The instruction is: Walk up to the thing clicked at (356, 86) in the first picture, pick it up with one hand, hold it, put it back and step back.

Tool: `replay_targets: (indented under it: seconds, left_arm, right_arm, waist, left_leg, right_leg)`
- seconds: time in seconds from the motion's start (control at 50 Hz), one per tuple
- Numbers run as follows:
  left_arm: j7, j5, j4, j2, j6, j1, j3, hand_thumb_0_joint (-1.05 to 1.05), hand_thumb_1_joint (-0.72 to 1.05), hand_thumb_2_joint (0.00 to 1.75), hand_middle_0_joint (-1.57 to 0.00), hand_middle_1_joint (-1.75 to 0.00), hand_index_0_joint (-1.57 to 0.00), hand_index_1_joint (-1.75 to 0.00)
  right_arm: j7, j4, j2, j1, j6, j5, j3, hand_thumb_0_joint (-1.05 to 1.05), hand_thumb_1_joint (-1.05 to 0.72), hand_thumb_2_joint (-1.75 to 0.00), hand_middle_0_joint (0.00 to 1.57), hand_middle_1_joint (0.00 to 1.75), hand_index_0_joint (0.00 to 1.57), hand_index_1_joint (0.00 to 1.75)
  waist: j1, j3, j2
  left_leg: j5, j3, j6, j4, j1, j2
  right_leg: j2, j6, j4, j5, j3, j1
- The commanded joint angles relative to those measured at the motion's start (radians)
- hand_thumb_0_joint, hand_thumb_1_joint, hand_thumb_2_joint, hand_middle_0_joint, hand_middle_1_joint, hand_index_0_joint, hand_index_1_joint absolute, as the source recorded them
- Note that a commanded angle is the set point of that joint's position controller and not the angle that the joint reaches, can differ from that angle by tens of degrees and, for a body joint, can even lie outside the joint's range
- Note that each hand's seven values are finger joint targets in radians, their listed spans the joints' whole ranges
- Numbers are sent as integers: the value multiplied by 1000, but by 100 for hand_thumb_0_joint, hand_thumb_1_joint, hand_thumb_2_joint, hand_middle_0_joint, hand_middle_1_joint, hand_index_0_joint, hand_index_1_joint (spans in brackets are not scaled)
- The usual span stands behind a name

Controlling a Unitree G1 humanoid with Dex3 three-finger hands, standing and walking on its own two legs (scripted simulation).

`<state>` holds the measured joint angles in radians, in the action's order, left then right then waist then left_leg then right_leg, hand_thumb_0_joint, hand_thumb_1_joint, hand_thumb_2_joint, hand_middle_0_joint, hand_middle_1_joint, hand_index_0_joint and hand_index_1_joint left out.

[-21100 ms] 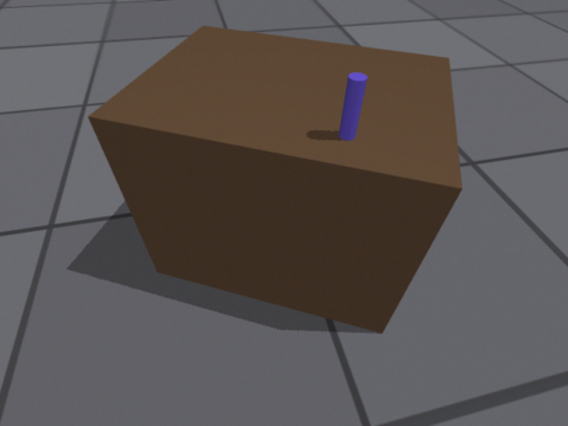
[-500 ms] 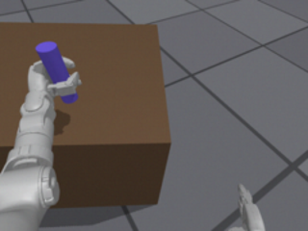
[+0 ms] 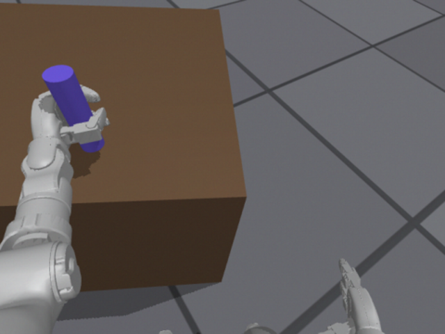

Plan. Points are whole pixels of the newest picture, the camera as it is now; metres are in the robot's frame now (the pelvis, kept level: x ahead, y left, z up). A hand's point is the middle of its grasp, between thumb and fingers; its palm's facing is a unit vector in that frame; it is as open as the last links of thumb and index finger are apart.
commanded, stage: lower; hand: left
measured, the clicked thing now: (77, 113) +0.48 +0.21 +0.12
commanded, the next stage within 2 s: loosen in 0.28 s
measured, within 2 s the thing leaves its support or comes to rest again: rests again in 0.38 s
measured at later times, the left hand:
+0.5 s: hand (97, 128) +0.48 +0.20 +0.08, palm faces +0.13 -0.99 +0.00, open 5.5 cm
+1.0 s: hand (94, 125) +0.48 +0.20 +0.09, palm faces +0.14 -0.99 +0.02, open 12.4 cm
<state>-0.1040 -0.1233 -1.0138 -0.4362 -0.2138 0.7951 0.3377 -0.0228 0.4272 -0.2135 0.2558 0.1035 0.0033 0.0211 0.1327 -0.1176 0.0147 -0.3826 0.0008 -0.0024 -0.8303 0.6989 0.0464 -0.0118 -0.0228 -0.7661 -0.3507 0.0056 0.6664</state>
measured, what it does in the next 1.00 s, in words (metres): stands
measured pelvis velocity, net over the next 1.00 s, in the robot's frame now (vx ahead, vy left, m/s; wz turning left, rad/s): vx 0.00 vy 0.00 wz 0.00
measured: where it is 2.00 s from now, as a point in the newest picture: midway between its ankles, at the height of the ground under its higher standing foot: outside the picture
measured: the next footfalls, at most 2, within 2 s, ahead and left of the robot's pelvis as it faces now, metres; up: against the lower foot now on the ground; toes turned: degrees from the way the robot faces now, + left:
none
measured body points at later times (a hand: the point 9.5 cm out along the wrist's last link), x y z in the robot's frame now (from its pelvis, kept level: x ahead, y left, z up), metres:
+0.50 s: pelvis +0.00 +0.00 -0.01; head +0.08 +0.02 +0.43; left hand +0.47 +0.25 +0.08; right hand +0.15 -0.26 -0.06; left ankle +0.01 +0.12 -0.70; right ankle +0.01 -0.14 -0.70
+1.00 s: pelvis +0.00 +0.00 -0.02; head +0.08 +0.02 +0.43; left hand +0.47 +0.25 +0.09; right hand +0.15 -0.26 -0.06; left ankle +0.01 +0.12 -0.70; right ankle +0.01 -0.14 -0.70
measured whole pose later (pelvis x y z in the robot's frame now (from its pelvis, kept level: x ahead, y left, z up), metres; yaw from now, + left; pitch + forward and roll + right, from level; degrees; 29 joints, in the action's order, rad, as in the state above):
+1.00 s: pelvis +0.00 +0.00 -0.02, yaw +0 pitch +16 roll -2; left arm -0.09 -0.11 -1.01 -0.43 -0.26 0.81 0.37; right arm 0.00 0.23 -0.22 0.33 0.03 0.01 0.02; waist 0.15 -0.12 0.01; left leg -0.42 0.01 0.00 -0.94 0.80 0.05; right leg -0.01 -0.02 -0.88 -0.40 0.00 0.77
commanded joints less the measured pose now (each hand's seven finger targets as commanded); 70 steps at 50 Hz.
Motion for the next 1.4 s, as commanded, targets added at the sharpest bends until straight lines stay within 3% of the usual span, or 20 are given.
replay_targets:
  seconds: [0.0,0.08,0.2,0.24,0.28,0.32,0.38,0.48,0.56,0.66,0.68,0.72,0.84,1.06,1.1,1.16,1.2,1.28,1.32,1.38]
  left_arm:
    - [-12,-17,247,-232,-90,496,28,0,58,130,-136,-142,-136,-142]
    - [8,-13,334,-268,-113,548,43,0,59,129,-134,-139,-134,-140]
    - [17,-1,253,-244,-111,486,45,0,57,128,-133,-139,-134,-139]
    - [20,-2,263,-224,-113,505,37,0,59,128,-133,-138,-133,-138]
    - [18,4,174,-219,-105,446,40,0,59,130,-134,-140,-134,-140]
    - [8,13,174,-193,-108,451,14,0,57,128,-132,-138,-133,-138]
    - [3,14,270,-249,-122,505,37,0,58,120,-138,-136,-140,-135]
    - [8,-28,301,-244,-136,505,54,0,27,80,-111,-104,-114,-101]
    - [17,-4,333,-268,-138,530,47,0,3,59,-100,-88,-102,-85]
    - [13,2,135,-178,-105,399,26,0,-14,51,-79,-68,-79,-68]
    - [9,1,187,-189,-106,416,29,0,-18,46,-76,-64,-76,-64]
    - [6,3,229,-231,-106,452,48,0,-19,45,-71,-60,-72,-60]
    - [1,-4,222,-212,-110,457,43,0,-25,35,-55,-45,-55,-45]
    - [17,10,251,-263,-126,524,54,0,-53,8,-23,-14,-23,-14]
    - [19,9,195,-255,-118,490,52,0,-46,9,-10,-9,-11,-8]
    - [28,15,304,-365,-121,579,97,0,-47,7,-5,-6,-6,-5]
    - [31,13,341,-376,-113,615,99,0,-49,7,-5,-6,-6,-5]
    - [19,11,310,-398,-60,578,100,0,-49,6,-4,-5,-5,-4]
    - [-2,19,276,-361,-24,559,61,0,-54,5,-5,-5,-6,-4]
    - [-31,17,232,-403,50,499,73,0,-51,2,-5,-2,-6,-1]
  right_arm:
    - [-10,-214,-144,-37,45,-3,68,0,53,-6,5,5,5,5]
    - [-11,-241,-164,-11,40,2,85,0,53,-6,5,5,5,5]
    - [-6,-261,-132,13,24,4,67,0,53,-6,5,5,5,5]
    - [-1,-280,-122,21,23,6,54,0,53,-6,5,5,5,5]
    - [-3,-273,-153,40,21,6,92,0,53,-5,5,5,5,5]
    - [6,-281,-126,39,16,11,63,0,53,-6,5,5,5,5]
    - [4,-306,-133,37,9,10,66,0,53,-5,5,5,5,5]
    - [-5,-351,-153,32,9,3,82,0,51,-5,5,5,5,5]
    - [-4,-323,-142,58,-3,7,73,0,50,-5,5,5,5,5]
    - [4,-312,-130,59,-12,5,65,0,51,-5,5,5,5,5]
    - [6,-298,-130,68,-18,5,65,0,51,-5,5,5,5,5]
    - [8,-330,-153,46,-18,6,84,0,53,-5,5,5,5,5]
    - [10,-355,-159,60,-22,6,95,0,52,-5,5,5,5,5]
    - [4,-358,-131,56,-28,6,64,0,52,-5,5,5,5,5]
    - [-1,-388,-174,34,-24,8,104,0,55,-5,5,5,5,5]
    - [-11,-422,-214,44,-32,3,142,0,55,-5,5,5,5,5]
    - [-12,-397,-183,71,-39,1,117,0,54,-5,5,5,5,5]
    - [-20,-402,-170,73,-41,-17,101,0,52,-6,5,5,5,5]
    - [-15,-366,-153,86,-41,-20,88,0,52,-6,5,5,5,5]
    - [-13,-259,-181,87,-43,-31,113,0,53,-5,5,5,5,5]
  waist:
    - [6,-488,69]
    - [8,-528,139]
    - [4,-440,102]
    - [6,-438,127]
    - [16,-411,102]
    - [19,-403,119]
    - [8,-476,125]
    - [12,-515,88]
    - [7,-511,153]
    - [20,-409,67]
    - [15,-414,88]
    - [3,-437,104]
    - [19,-462,109]
    - [11,-458,106]
    - [24,-455,106]
    - [15,-527,123]
    - [5,-545,130]
    - [-10,-542,126]
    - [-13,-538,171]
    - [-39,-419,169]
  left_leg:
    - [397,11,23,40,-299,-12]
    - [432,24,8,21,-367,-3]
    - [314,12,15,24,-259,-15]
    - [308,11,15,16,-260,-14]
    - [304,16,14,14,-243,-11]
    - [322,18,13,5,-242,-8]
    - [342,14,16,-7,-249,-12]
    - [331,14,21,-15,-240,-16]
    - [365,16,15,-21,-274,-15]
    - [325,9,26,-21,-187,-17]
    - [344,12,24,-20,-202,-14]
    - [344,15,18,-14,-221,-12]
    - [355,25,12,-18,-260,-5]
    - [241,4,21,-13,-191,-23]
    - [245,10,17,-10,-205,-18]
    - [272,7,18,-12,-242,-23]
    - [288,8,17,-6,-244,-26]
    - [347,3,14,12,-277,-27]
    - [427,1,7,14,-327,-23]
    - [438,1,1,51,-310,-19]
  right_leg:
    - [-7,32,35,356,-25,-154]
    - [-12,40,17,324,-37,-94]
    - [-10,38,13,269,-28,-89]
    - [-9,41,10,256,-29,-61]
    - [-13,42,5,251,-33,-45]
    - [-14,44,-1,255,-34,-21]
    - [-11,41,-16,290,-28,-69]
    - [-10,32,-24,310,-22,-120]
    - [-9,38,-28,305,-25,-70]
    - [-9,34,-21,307,-21,-65]
    - [-12,36,-23,311,-24,-54]
    - [-14,41,-27,286,-31,-52]
    - [-18,41,-32,272,-38,-22]
    - [-8,35,-24,231,-19,-72]
    - [-12,40,-24,220,-22,-51]
    - [-9,35,-17,258,-14,-101]
    - [-8,33,-17,281,-12,-139]
    - [-9,33,-1,329,-10,-196]
    - [-12,37,6,363,-14,-182]
    - [-15,43,38,347,-21,-167]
